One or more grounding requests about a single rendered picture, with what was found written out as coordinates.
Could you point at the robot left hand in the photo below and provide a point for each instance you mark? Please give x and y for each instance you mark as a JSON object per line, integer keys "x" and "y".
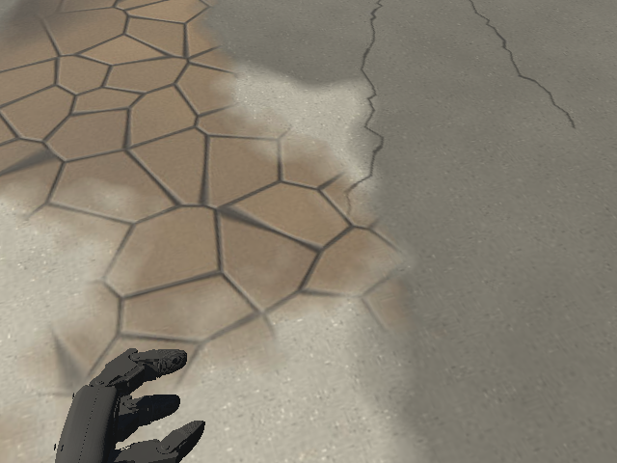
{"x": 104, "y": 413}

